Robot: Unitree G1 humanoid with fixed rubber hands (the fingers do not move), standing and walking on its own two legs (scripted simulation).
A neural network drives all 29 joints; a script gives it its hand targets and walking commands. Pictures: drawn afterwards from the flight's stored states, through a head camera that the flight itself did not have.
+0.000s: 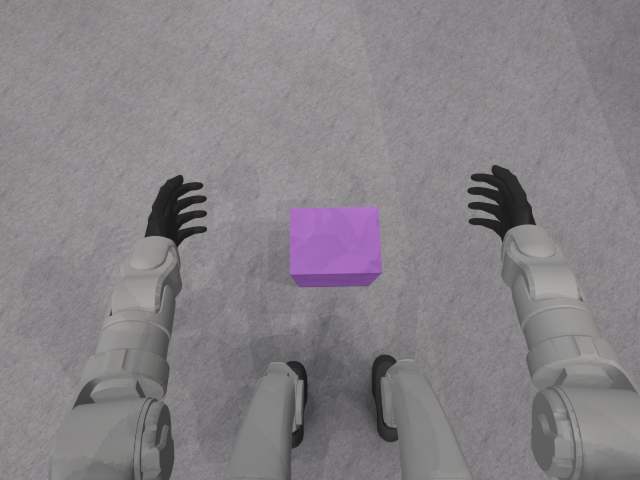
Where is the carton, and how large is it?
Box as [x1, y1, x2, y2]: [290, 207, 381, 286]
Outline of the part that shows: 378,207 291,208 290,274 299,286 368,285 381,272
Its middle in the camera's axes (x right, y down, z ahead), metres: +0.03 +0.04 +0.95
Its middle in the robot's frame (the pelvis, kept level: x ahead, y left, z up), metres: +0.47 +0.01 -0.55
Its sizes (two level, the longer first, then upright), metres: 0.192 0.144 0.267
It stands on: the floor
